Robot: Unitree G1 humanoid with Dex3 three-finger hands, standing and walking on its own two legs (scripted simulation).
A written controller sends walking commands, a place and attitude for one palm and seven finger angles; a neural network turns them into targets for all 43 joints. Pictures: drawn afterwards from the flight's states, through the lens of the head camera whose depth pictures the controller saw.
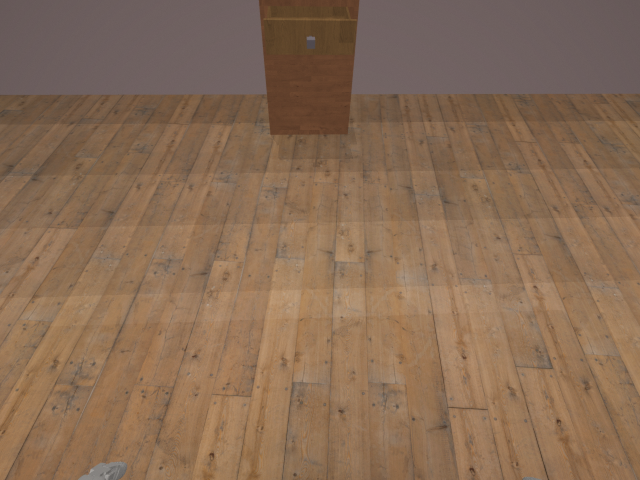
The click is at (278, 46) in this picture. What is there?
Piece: drawer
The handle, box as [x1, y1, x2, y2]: [307, 36, 314, 48]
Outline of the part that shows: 307,37 307,48 314,48 314,37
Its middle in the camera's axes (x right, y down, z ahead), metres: -0.05 -0.83 +1.63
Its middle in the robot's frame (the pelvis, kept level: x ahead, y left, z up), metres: +1.76 +0.13 -0.19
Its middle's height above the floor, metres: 0.58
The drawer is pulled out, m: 0.15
